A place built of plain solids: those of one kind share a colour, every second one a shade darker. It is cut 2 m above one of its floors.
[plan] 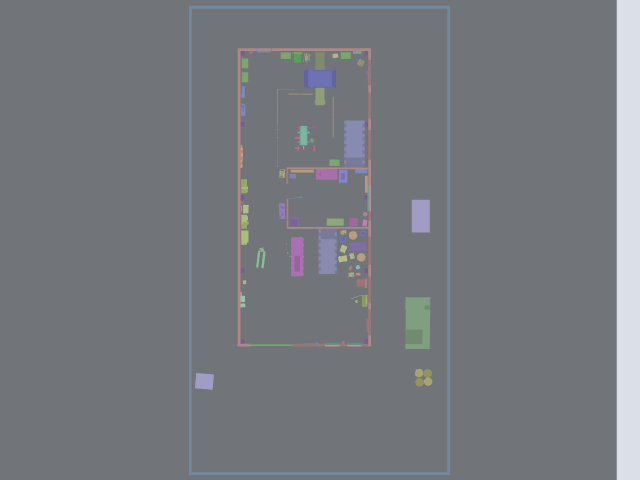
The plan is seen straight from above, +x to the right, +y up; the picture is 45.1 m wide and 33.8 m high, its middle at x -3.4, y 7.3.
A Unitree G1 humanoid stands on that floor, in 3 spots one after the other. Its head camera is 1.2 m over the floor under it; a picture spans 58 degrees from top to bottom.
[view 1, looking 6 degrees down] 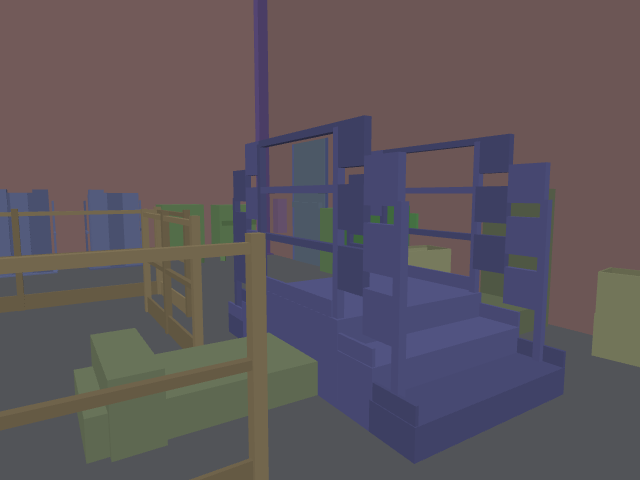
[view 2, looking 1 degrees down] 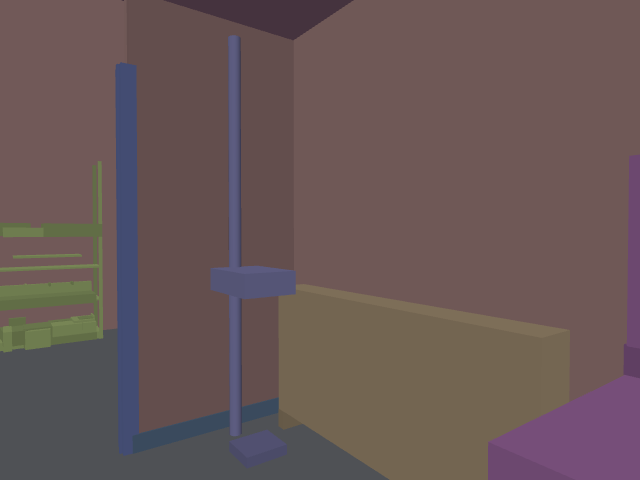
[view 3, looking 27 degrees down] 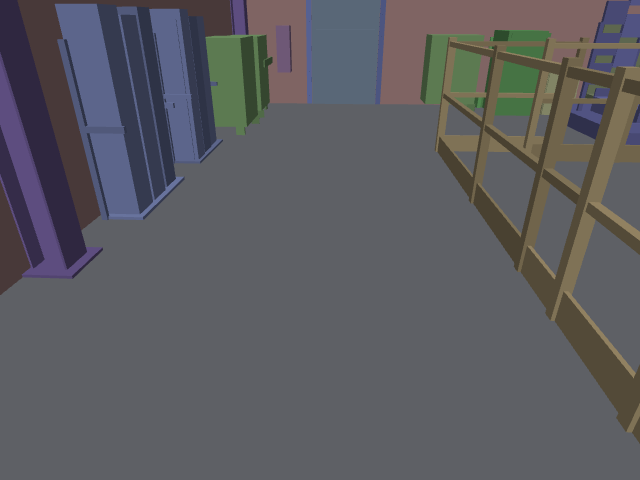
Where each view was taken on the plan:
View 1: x -0.98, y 16.68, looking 147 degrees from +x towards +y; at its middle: door_leaf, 7.20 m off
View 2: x -3.15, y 10.70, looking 144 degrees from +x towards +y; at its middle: wall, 2.71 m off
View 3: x -7.35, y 13.45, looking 93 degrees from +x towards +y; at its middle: ground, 2.64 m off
